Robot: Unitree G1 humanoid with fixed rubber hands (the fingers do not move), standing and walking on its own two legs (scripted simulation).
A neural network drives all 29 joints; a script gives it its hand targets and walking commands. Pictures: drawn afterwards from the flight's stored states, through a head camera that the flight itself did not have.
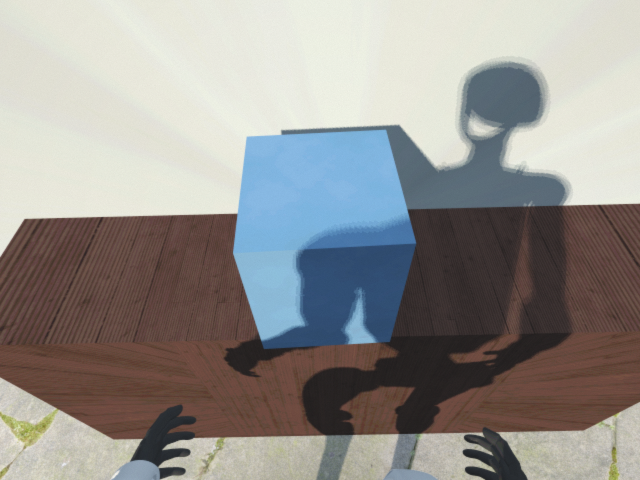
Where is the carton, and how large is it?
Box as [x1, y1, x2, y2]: [233, 130, 415, 348]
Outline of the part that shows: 385,130 248,136 246,138 233,254 264,348 389,341 415,246 415,240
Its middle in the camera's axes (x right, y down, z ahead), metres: +0.00 +0.01 +0.59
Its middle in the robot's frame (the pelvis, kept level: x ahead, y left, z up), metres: +0.43 +0.01 +0.01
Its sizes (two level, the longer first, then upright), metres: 0.210 0.200 0.250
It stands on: a pedestal, 0.64 m high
